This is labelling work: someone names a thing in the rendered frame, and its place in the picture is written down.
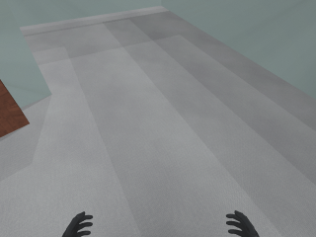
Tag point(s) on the pedestal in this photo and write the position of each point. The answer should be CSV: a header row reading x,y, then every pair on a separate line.
x,y
11,116

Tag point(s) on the left robot hand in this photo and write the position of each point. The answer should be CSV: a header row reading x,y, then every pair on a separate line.
x,y
74,226

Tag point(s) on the right robot hand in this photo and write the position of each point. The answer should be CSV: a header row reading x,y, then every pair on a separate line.
x,y
248,230

